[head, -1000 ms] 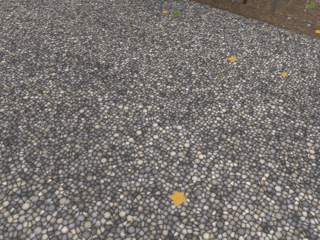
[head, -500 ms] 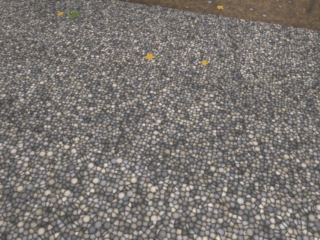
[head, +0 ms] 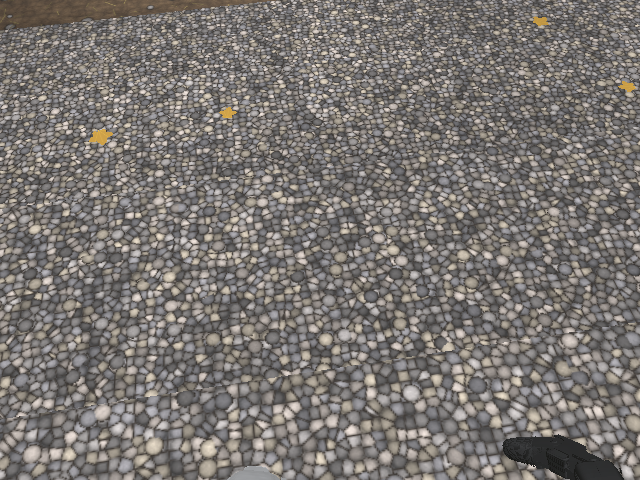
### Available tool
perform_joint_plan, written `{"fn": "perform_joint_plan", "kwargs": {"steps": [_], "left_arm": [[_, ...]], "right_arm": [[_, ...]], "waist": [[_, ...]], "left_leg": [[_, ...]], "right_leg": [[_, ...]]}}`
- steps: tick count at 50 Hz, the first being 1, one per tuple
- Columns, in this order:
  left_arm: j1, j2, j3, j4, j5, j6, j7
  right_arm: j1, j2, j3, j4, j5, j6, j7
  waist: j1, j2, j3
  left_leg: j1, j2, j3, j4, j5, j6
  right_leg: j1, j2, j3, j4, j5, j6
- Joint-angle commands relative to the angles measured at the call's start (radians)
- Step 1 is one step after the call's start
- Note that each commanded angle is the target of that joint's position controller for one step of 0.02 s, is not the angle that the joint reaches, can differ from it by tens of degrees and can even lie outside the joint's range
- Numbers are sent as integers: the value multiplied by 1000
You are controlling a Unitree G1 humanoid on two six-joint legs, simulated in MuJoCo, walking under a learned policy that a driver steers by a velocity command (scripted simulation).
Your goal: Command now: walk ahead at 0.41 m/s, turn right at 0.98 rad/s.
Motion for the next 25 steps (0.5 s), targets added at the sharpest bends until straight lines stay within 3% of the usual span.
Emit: {"fn": "perform_joint_plan", "kwargs": {"steps": [1,3,7,10,11,12,13,14,15,17,19,21,25], "left_arm": [[-3,224,64,-128,-3,-20,0],[16,223,74,-147,-1,-18,-13],[-40,195,68,-189,-10,-24,-52],[-116,168,51,-237,-1,-23,-81],[-125,155,46,-248,9,-22,-77],[-123,112,35,-251,18,-22,-69],[-153,12,10,-268,14,-31,-59],[-148,-24,-7,-333,-14,-54,-55],[-191,45,5,-335,13,-67,-51],[-184,116,24,-297,36,-69,-55],[-134,133,29,-267,43,-52,-79],[-125,129,24,-261,39,-40,-98],[-269,128,9,-276,31,-35,-107]], "right_arm": [[-5,-118,-24,-100,-1,-4,13],[-59,-127,-24,-117,9,-17,19],[-19,-113,-25,-96,52,-36,40],[122,-129,-36,-62,78,-45,45],[200,-136,-42,-40,80,-49,40],[307,-148,-46,-12,77,-66,33],[404,-197,-53,17,53,-86,25],[389,-329,-87,-3,19,-95,27],[350,-343,-110,-7,30,-96,23],[275,-284,-94,-21,48,-104,28],[266,-255,-77,-5,55,-116,36],[288,-260,-82,14,60,-123,56],[437,-284,-101,77,76,-124,66]], "waist": [[-22,-78,-176],[10,-97,-153],[-2,-165,-135],[-72,-186,-115],[-114,-155,-107],[-159,-63,-82],[-178,127,-50],[-121,212,9],[-108,88,7],[-72,59,-45],[-42,126,-84],[-32,121,-85],[-109,126,-49]], "left_leg": [[-36,0,-47,-245,81,-21],[30,-13,-56,-451,86,-15],[374,-49,34,-713,106,23],[634,-60,98,-811,12,66],[710,-50,109,-874,-40,91],[804,-19,71,-970,-143,99],[847,142,-200,-1097,-421,114],[936,340,-683,-1260,-623,200],[938,378,-793,-1308,-697,232],[867,257,-503,-1233,-472,170],[723,150,-299,-1223,-328,164],[645,118,-229,-1247,-282,196],[749,127,-174,-1303,-241,235]], "right_leg": [[193,-290,605,-351,-618,-145],[214,-290,622,-348,-628,-124],[50,-249,452,-340,-508,-69],[-114,-242,412,-321,-532,-53],[-147,-235,404,-277,-547,-39],[-206,-184,352,-115,-545,-13],[-336,-67,192,270,-414,47],[-637,22,157,409,-370,72],[-728,-50,227,512,-215,78],[-636,-71,241,527,-49,121],[-466,-71,189,548,50,156],[-381,-78,154,555,113,169],[-392,-148,68,369,189,169]]}}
